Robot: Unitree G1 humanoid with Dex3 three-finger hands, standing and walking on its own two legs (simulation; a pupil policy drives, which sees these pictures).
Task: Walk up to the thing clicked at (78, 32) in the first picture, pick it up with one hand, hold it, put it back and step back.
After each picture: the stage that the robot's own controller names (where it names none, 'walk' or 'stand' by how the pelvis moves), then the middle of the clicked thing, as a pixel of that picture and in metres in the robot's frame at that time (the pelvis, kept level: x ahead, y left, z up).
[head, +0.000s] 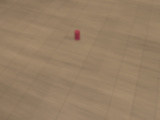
stand; (77, 35) +1.44 +0.09 -0.72
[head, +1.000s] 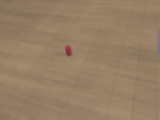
walk; (68, 50) +1.30 +0.29 -0.70
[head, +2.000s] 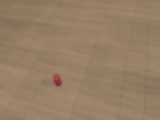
walk; (57, 80) +0.77 +0.33 -0.71
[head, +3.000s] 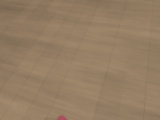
walk; out of the picture +0.41 +0.25 -0.71
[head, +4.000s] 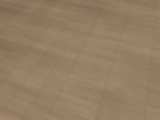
stand; out of the picture +0.28 +0.22 -0.71
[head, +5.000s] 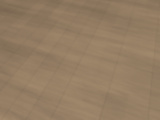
stand; out of the picture +0.26 +0.20 -0.72
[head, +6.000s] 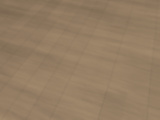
stand; out of the picture +0.27 +0.22 -0.73
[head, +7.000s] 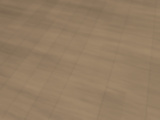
stand; out of the picture +0.25 +0.22 -0.73
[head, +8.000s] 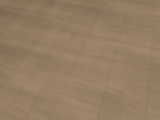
stand; out of the picture +0.25 +0.22 -0.73
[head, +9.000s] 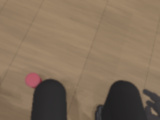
go down; (34, 81) +0.33 +0.23 -0.38
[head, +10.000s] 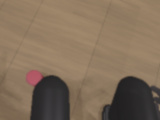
go down; (36, 79) +0.33 +0.23 -0.31
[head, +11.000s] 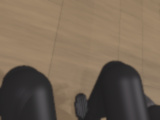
close in; out of the picture +0.33 +0.26 -0.23
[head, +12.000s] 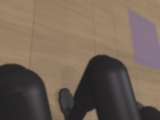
close; out of the picture +0.34 +0.26 -0.21
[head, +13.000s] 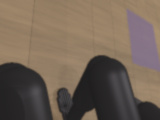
lift; out of the picture +0.34 +0.27 -0.22
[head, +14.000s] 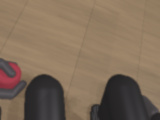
lift; (8, 81) +0.29 +0.26 -0.09
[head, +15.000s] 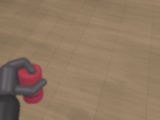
lift; (31, 84) +0.32 +0.18 +0.05
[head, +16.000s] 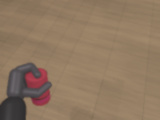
hold; (38, 87) +0.32 +0.17 +0.01
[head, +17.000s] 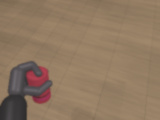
hold; (39, 85) +0.32 +0.17 +0.01
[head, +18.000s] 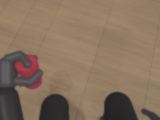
crouch; (30, 72) +0.36 +0.19 -0.07
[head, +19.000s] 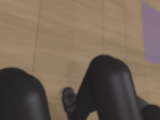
lower; out of the picture +0.37 +0.28 -0.22
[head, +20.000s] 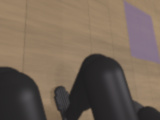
lower; out of the picture +0.38 +0.27 -0.22
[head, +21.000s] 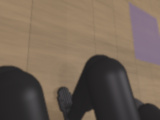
lower; out of the picture +0.36 +0.28 -0.21
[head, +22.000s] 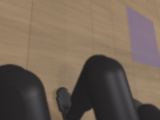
lower; out of the picture +0.36 +0.27 -0.22
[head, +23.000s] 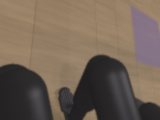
loosen; out of the picture +0.35 +0.26 -0.22
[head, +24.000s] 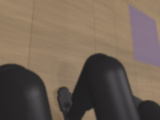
withdraw; out of the picture +0.34 +0.25 -0.22
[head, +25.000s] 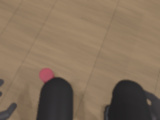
walk; (47, 76) +0.36 +0.20 -0.36
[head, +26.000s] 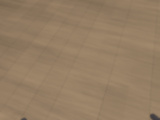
stand; out of the picture +0.28 +0.18 -0.66
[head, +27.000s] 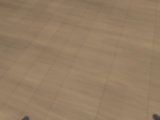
stand; out of the picture +0.30 +0.20 -0.66
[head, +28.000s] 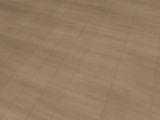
stand; out of the picture +0.30 +0.18 -0.70
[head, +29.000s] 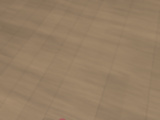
walk; out of the picture +0.33 +0.15 -0.70
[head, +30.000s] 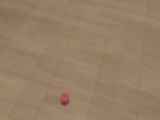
walk; (64, 99) +0.46 +0.11 -0.71
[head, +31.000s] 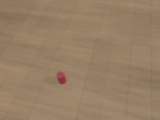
walk; (61, 78) +0.70 +0.27 -0.70
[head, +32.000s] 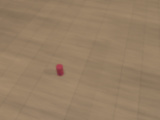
stand; (59, 70) +0.91 +0.23 -0.71
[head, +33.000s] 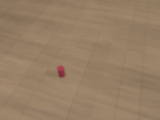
stand; (61, 71) +0.92 +0.23 -0.72
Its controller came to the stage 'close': yes
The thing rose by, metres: 0.72
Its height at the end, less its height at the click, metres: +0.00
